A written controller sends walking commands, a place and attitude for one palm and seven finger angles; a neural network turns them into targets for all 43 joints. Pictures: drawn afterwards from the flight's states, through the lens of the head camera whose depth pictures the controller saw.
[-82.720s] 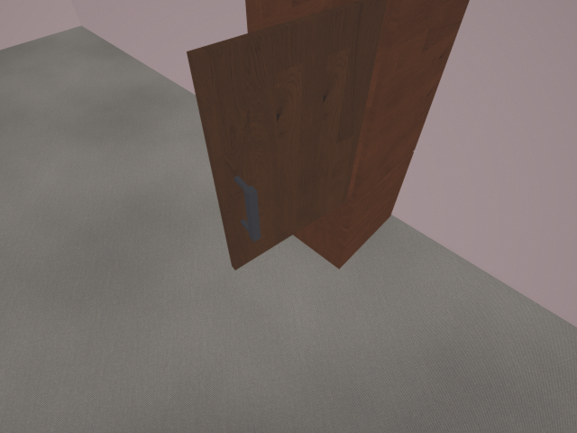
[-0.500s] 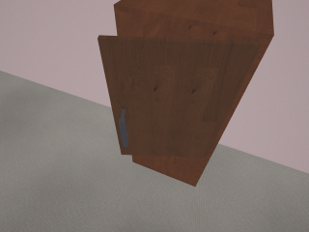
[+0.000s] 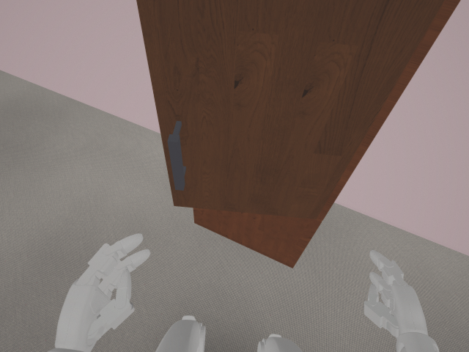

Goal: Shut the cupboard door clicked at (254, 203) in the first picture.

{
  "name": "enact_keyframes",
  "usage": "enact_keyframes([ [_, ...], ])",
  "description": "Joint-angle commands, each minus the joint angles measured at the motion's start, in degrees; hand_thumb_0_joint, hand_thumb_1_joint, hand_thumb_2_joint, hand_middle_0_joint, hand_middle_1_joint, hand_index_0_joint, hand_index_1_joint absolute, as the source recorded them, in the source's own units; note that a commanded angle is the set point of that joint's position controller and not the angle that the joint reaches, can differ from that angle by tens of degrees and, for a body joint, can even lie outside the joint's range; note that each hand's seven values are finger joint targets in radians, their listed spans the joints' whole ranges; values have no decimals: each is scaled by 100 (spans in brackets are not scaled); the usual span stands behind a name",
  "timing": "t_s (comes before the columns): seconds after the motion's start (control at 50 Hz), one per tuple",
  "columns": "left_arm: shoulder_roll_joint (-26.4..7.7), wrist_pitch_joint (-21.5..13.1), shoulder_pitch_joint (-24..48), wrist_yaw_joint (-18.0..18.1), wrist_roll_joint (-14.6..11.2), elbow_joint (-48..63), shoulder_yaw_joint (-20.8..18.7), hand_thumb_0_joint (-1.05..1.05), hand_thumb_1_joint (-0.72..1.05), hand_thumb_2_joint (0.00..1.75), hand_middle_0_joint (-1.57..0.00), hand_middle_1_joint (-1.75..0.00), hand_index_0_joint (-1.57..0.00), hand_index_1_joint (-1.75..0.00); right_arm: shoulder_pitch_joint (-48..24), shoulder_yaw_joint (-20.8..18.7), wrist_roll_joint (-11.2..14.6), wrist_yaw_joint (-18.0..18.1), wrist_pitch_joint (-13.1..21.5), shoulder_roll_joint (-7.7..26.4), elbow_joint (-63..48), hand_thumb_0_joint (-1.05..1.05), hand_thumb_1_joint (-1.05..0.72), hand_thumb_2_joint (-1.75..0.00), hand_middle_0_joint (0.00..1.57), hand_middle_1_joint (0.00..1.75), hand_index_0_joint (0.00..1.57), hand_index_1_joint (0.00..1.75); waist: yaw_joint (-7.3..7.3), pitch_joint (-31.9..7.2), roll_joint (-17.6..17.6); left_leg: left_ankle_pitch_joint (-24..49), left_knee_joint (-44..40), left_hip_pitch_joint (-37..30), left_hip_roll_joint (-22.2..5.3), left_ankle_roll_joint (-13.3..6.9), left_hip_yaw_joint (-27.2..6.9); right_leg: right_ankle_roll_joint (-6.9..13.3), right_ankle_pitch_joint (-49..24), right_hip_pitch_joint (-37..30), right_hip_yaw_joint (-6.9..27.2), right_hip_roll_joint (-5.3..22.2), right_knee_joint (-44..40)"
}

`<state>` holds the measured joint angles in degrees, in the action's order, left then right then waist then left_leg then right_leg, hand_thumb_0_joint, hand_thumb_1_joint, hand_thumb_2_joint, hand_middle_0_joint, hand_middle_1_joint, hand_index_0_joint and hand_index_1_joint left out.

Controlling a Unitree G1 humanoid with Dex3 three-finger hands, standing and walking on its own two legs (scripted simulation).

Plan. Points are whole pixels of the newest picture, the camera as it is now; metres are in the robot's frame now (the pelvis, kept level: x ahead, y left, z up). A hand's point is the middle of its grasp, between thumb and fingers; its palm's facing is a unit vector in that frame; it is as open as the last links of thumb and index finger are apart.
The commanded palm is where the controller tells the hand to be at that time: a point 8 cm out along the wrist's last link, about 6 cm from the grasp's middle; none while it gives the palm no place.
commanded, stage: raise the hand and make a fist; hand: left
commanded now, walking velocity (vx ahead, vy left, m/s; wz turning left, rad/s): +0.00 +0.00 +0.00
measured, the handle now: (179, 157) +0.50 +0.15 +0.00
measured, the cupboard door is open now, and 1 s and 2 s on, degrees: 21 21 21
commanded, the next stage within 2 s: bring the fist close to the handle in 1.54 s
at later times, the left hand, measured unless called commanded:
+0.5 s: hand (122, 294) +0.20 +0.18 +0.02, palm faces +0.00 -1.00 -0.02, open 4.0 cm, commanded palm +0.17 +0.23 +0.03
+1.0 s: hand (113, 287) +0.21 +0.20 +0.02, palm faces +0.00 -1.00 -0.02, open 3.1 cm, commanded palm +0.20 +0.25 +0.03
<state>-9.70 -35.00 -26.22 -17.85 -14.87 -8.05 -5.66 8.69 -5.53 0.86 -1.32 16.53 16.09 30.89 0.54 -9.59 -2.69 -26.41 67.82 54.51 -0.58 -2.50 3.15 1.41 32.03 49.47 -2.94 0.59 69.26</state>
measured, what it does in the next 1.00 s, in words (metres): stands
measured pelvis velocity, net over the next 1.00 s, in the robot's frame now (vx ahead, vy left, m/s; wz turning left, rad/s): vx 0.00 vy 0.01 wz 0.00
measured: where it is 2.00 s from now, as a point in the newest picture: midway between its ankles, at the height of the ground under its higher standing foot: outside the picture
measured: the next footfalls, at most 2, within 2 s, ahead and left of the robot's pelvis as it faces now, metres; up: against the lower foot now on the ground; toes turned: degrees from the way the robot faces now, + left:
none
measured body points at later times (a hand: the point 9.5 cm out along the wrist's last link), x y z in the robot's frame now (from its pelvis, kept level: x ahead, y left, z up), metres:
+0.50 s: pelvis +0.01 -0.01 -0.03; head +0.09 -0.01 +0.42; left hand +0.20 +0.24 +0.03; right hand +0.18 -0.24 -0.12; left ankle +0.07 +0.10 -0.64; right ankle +0.01 -0.11 -0.64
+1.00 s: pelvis +0.00 +0.01 -0.02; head +0.08 +0.03 +0.42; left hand +0.21 +0.25 +0.03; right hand +0.21 -0.20 -0.09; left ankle +0.07 +0.10 -0.64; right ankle +0.01 -0.11 -0.64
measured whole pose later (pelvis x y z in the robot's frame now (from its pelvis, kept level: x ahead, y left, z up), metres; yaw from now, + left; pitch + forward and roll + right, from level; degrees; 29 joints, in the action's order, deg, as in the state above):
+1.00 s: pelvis +0.00 +0.01 -0.02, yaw +0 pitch +18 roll -4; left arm -13.9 -25.8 -24.7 -14.3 -15.6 2.4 -6.8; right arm 10.9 1.4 0.7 2.0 9.1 12.3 27.3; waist -1.0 -10.3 2.0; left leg -29.0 75.0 64.7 -1.4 -3.1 -0.2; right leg 0.8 34.2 56.8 -6.0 -0.6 72.5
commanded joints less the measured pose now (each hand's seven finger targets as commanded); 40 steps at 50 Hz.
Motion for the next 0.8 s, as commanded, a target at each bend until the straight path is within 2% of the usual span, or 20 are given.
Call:
enact_keyframes([
  [0.0,-829,8,-440,124,-276,2377,-538,0,90,90,-55,-68,-55,-68,-297,-51,63,153,-13,460,-1258,0,-90,-90,20,30,20,30,-314,-860,984,-97,-770,-615,77,137,-648,134,-63,171,487,-154,-983],
  [0.04,-886,-84,-132,271,-224,3179,-429,0,90,90,-58,-72,-58,-72,-95,-12,28,270,-45,393,-1221,0,-90,-90,20,30,20,30,-135,-1175,1087,542,-391,-805,30,50,-628,108,-676,216,472,-210,-922],
  [0.06,-930,-163,274,288,-222,3480,-360,0,90,90,-60,-74,-60,-74,28,28,-4,328,-28,417,-1127,0,-90,-90,20,30,20,30,45,-1310,835,790,-156,-752,7,15,-684,82,-996,292,439,-273,-762],
  [0.1,-740,-223,132,141,-213,3131,-218,0,90,90,-64,-78,-64,-78,74,45,-24,390,-5,383,-905,0,-90,-90,20,30,20,30,143,-1257,736,984,171,-568,-30,32,-682,34,-1274,481,458,-257,-679],
  [0.14,-698,-107,133,-95,-242,2792,-152,0,90,90,-68,-82,-68,-82,66,79,-15,421,-1,408,-815,0,-90,-90,20,30,20,30,207,-1213,601,909,332,-323,-46,32,-684,10,-1203,560,458,-265,-665],
  [0.16,-768,57,38,-226,-277,2481,-282,0,90,90,-69,-84,-69,-84,33,85,12,459,-11,389,-761,0,-90,-90,20,30,20,30,143,-1184,557,915,410,-164,-34,27,-668,8,-1189,494,534,-268,-687],
  [0.18,-811,230,-72,-350,-321,2302,-353,0,90,90,-71,-86,-71,-86,15,93,44,474,-35,398,-785,0,-90,-90,20,30,20,30,113,-1272,353,856,439,-21,-35,42,-662,-29,-1170,358,600,-221,-741],
  [0.2,-862,434,-233,-449,-370,2190,-485,0,90,90,-73,-88,-73,-88,-25,80,84,494,-63,384,-822,0,-90,-90,20,30,20,30,13,-1400,155,867,424,52,-38,48,-648,-69,-1207,154,667,-189,-799],
  [0.22,-920,626,-323,-518,-424,2160,-577,0,90,90,-75,-90,-75,-90,-74,79,117,505,-98,379,-861,0,-90,-90,20,30,20,30,-62,-1541,97,880,389,84,-29,54,-645,-108,-1228,-26,738,-143,-851],
  [0.26,-1096,979,-571,-521,-505,2126,-900,0,90,90,-79,-94,-79,-94,-153,74,146,510,-177,323,-910,0,-90,-90,20,30,20,30,-283,-1811,176,1098,283,6,-16,63,-659,-131,-1543,-351,727,-122,-816],
  [0.28,-1075,1039,-581,-486,-555,2379,-957,0,90,90,-81,-96,-81,-96,-138,85,139,494,-201,294,-962,0,-90,-90,20,30,20,30,-334,-2017,187,1236,220,-108,-22,76,-662,-147,-1757,-525,688,-82,-760],
  [0.3,-1043,1076,-648,-419,-570,2467,-968,0,90,90,-82,-98,-82,-98,-164,81,136,491,-229,250,-983,0,-90,-90,20,30,20,30,-372,-2017,157,1293,158,-185,-31,83,-670,-168,-1900,-537,661,-72,-753],
  [0.36,-1060,967,-526,-155,-556,2378,-1083,0,90,90,-88,-104,-88,-104,-170,105,100,505,-272,190,-889,0,-90,-90,20,30,20,30,-356,-1735,83,1224,131,-16,-40,105,-685,-169,-1849,-433,621,-84,-709],
  [0.44,-811,561,-480,-27,-513,2228,-796,0,90,90,-95,-112,-95,-112,-63,98,83,490,-256,241,-850,0,-90,-90,20,30,20,30,-189,-1418,20,872,64,38,-48,124,-670,-132,-1257,-23,543,-92,-731],
  [0.48,-828,405,-400,-17,-475,2282,-671,0,90,90,-99,-116,-99,-116,-51,96,77,496,-223,300,-873,0,-90,-90,20,30,20,30,-177,-1401,223,775,35,-6,-38,110,-659,-70,-953,130,524,-107,-718],
  [0.52,-819,330,-367,1,-448,2224,-567,0,90,90,-102,-120,-102,-120,-14,92,83,498,-214,347,-903,0,-90,-90,20,30,20,30,-141,-1284,222,595,-56,-39,-31,100,-669,-24,-603,284,455,-141,-755],
  [0.58,-943,286,-311,116,-395,2316,-625,0,90,90,-108,-126,-108,-126,13,84,78,511,-236,405,-965,0,-90,-90,20,30,20,30,-197,-1324,425,431,-200,-147,-39,88,-691,54,-264,389,349,-191,-741],
  [0.66,-1030,308,-271,332,-303,2478,-681,0,90,90,-115,-134,-115,-134,64,90,57,493,-309,444,-1010,0,-90,-90,20,30,20,30,-240,-1440,679,402,-445,-460,-57,98,-792,100,-426,452,113,-272,-610],
  [0.68,-929,330,-268,365,-290,2460,-580,0,90,90,-117,-136,-117,-136,49,105,55,477,-332,434,-1031,0,-90,-90,20,30,20,30,-198,-1383,665,385,-496,-526,-60,111,-808,89,-464,487,68,-268,-618],
  [0.78,-867,475,-164,454,-165,2323,-449,0,90,90,-126,-146,-126,-146,94,157,33,432,-452,471,-1094,0,-90,-90,20,30,20,30,-115,-1253,721,128,-697,-652,-88,144,-944,93,-436,595,-70,-298,-626],
])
